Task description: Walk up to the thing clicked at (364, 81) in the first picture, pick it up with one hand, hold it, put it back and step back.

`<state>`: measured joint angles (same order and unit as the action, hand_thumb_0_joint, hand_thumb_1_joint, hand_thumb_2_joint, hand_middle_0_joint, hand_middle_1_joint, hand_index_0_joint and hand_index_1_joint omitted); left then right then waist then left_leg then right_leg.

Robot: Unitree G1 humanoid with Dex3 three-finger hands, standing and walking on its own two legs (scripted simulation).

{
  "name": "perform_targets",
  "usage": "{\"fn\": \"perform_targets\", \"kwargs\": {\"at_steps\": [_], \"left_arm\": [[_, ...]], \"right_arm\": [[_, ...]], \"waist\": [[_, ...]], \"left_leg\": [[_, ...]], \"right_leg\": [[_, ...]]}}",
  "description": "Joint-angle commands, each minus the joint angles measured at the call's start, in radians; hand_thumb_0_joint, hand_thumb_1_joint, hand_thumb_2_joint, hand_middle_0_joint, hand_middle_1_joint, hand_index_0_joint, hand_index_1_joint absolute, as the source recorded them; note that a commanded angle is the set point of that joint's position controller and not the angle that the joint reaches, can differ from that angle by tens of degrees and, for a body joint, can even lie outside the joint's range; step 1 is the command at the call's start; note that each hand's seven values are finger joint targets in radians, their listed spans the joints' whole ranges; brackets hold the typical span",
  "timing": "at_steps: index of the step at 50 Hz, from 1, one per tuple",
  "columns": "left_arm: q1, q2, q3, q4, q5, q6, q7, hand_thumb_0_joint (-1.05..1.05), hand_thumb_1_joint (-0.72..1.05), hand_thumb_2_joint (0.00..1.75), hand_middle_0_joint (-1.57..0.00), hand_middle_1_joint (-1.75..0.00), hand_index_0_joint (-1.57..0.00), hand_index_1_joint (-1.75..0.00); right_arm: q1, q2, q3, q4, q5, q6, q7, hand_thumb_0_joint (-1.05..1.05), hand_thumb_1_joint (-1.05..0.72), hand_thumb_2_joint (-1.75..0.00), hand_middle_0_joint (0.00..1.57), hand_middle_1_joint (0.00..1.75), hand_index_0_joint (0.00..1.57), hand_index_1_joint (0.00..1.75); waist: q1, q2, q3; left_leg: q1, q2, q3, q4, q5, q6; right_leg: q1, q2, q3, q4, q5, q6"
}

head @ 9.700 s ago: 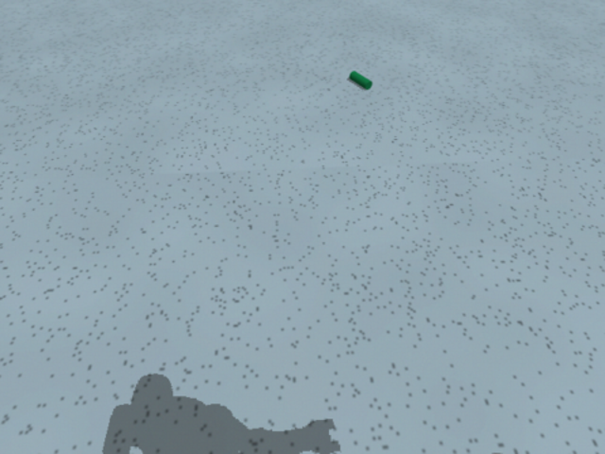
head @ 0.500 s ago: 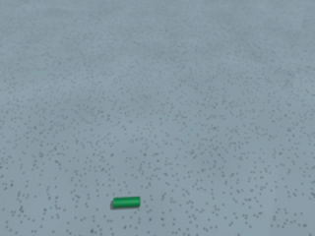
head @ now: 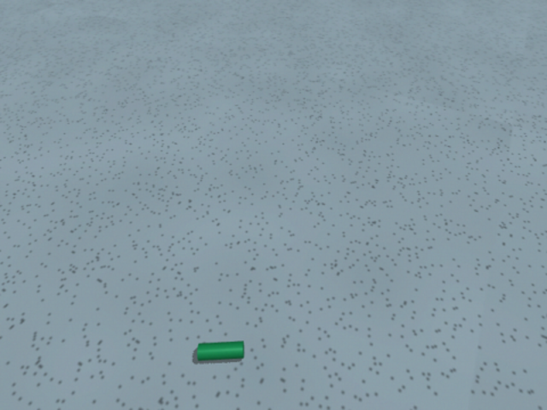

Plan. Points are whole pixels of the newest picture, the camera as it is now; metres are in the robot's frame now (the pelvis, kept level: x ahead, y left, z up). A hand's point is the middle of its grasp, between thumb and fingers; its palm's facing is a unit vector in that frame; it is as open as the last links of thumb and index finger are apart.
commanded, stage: stand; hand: left
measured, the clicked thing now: (221, 350) +0.42 +0.19 -0.76
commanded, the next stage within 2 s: walk up in 0.46 s
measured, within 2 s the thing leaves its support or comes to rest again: neither
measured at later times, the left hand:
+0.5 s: hand out of the picture +0.07 +0.25 -0.16, palm faces -0.04 -0.94 -0.35, open 7.4 cm
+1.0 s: hand out of the picture +0.11 +0.22 -0.16, palm faces -0.06 -0.94 -0.32, open 7.4 cm
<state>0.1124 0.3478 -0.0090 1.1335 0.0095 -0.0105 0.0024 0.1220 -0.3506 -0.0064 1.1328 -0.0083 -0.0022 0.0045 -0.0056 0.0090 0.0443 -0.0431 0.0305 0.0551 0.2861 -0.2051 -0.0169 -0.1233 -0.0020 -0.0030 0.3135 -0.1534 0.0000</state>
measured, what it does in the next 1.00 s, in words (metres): stands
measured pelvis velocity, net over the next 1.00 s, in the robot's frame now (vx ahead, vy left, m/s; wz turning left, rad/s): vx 0.01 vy -0.03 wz -0.04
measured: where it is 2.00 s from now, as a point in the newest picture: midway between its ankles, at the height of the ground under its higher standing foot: outside the picture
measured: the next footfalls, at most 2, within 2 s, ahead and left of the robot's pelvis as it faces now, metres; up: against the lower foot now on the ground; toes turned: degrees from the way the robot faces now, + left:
none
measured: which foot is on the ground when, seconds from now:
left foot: down 0.00-1.00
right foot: down 0.00-1.00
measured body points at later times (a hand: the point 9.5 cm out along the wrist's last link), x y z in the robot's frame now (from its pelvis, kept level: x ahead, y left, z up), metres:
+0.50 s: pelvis +0.00 +0.00 +0.00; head +0.01 +0.00 +0.45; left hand +0.08 +0.30 -0.13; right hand +0.07 -0.30 -0.14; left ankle -0.03 +0.13 -0.75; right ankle +0.01 -0.12 -0.75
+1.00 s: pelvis +0.01 -0.03 -0.01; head +0.03 -0.03 +0.44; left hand +0.11 +0.27 -0.14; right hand +0.06 -0.35 -0.13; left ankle -0.03 +0.13 -0.75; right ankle +0.01 -0.12 -0.75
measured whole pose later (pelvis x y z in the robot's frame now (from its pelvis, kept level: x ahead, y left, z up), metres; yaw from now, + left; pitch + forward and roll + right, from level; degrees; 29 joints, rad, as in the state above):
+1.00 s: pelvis +0.01 -0.03 -0.01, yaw -2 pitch -1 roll +0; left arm 0.14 0.35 0.04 1.03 0.03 0.03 -0.03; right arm 0.17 -0.38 -0.04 1.06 -0.01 -0.02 -0.03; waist -0.01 -0.01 0.05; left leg -0.07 0.09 0.08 0.38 -0.28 -0.06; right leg -0.18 0.06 0.01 0.42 -0.22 -0.05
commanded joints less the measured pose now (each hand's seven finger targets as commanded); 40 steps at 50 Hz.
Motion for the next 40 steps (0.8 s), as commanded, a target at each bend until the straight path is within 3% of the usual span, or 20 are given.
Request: {"fn": "perform_targets", "kwargs": {"at_steps": [1, 12, 22, 23, 26, 31, 40], "left_arm": [[-0.034, 0.213, 0.044, -0.051, -0.003, -0.025, 0.011, 0.00, 0.90, 0.90, -0.20, -0.30, -0.20, -0.30], [-0.035, 0.215, 0.043, -0.056, 0.000, -0.026, 0.010, 0.00, 0.90, 0.90, -0.20, -0.30, -0.20, -0.30], [-0.028, 0.218, 0.043, -0.057, -0.001, -0.026, 0.010, 0.00, 0.90, 0.90, -0.20, -0.30, -0.20, -0.30], [-0.028, 0.239, 0.078, -0.078, 0.017, -0.005, -0.004, 0.00, 0.90, 0.90, -0.20, -0.30, -0.20, -0.30], [-0.036, 0.223, 0.083, -0.094, 0.020, 0.015, -0.012, 0.00, 0.90, 0.90, -0.20, -0.30, -0.20, -0.30], [-0.013, 0.213, 0.091, -0.115, 0.018, 0.022, -0.022, 0.00, 0.90, 0.90, -0.20, -0.30, -0.20, -0.30], [-0.002, 0.242, 0.103, -0.151, 0.023, 0.018, -0.024, 0.00, 0.90, 0.90, -0.20, -0.30, -0.20, -0.30]], "right_arm": [[-0.036, -0.212, -0.037, -0.060, -0.003, -0.025, -0.011, 0.00, -0.90, -0.90, 0.20, 0.30, 0.20, 0.30], [-0.030, -0.207, -0.034, -0.060, -0.005, -0.024, -0.011, 0.00, -0.90, -0.90, 0.20, 0.30, 0.20, 0.30], [-0.028, -0.212, -0.034, -0.064, -0.004, -0.028, -0.012, 0.00, -0.90, -0.90, 0.20, 0.30, 0.20, 0.30], [0.009, -0.244, -0.057, -0.073, -0.002, -0.041, -0.023, 0.00, -0.90, -0.90, 0.20, 0.30, 0.20, 0.30], [0.025, -0.263, -0.073, -0.075, -0.005, -0.044, -0.034, 0.00, -0.90, -0.90, 0.20, 0.30, 0.20, 0.30], [0.007, -0.251, -0.078, -0.107, -0.008, -0.044, -0.041, 0.00, -0.90, -0.90, 0.20, 0.30, 0.20, 0.30], [0.036, -0.227, -0.077, -0.133, -0.005, -0.039, -0.043, 0.00, -0.90, -0.90, 0.20, 0.30, 0.20, 0.30]], "waist": [[0.003, -0.004, -0.054], [0.002, -0.010, -0.054], [0.003, 0.000, -0.078], [-0.007, -0.080, -0.074], [-0.014, -0.031, -0.046], [-0.001, 0.044, -0.031], [-0.007, -0.049, -0.063]], "left_leg": [[-0.011, 0.118, -0.100, -0.049, 0.115, 0.032], [-0.027, 0.118, -0.099, -0.045, 0.094, 0.035], [-0.008, 0.123, -0.100, -0.045, 0.141, 0.037], [0.018, 0.137, -0.105, -0.043, 0.143, 0.045], [0.010, 0.171, -0.121, -0.030, 0.121, 0.071], [-0.046, 0.163, -0.104, -0.019, 0.078, 0.073], [-0.033, 0.107, -0.038, 0.069, 0.039, 0.046]], "right_leg": [[0.011, -0.125, 0.107, -0.043, 0.163, -0.022], [0.015, -0.132, 0.115, -0.046, 0.167, -0.023], [0.022, -0.132, 0.106, -0.027, 0.189, -0.025], [-0.018, -0.089, 0.089, 0.002, 0.161, -0.028], [-0.068, -0.074, 0.074, 0.026, 0.089, -0.030], [-0.042, -0.075, 0.093, 0.050, 0.116, -0.042], [-0.036, -0.123, 0.185, 0.008, 0.154, -0.083]]}}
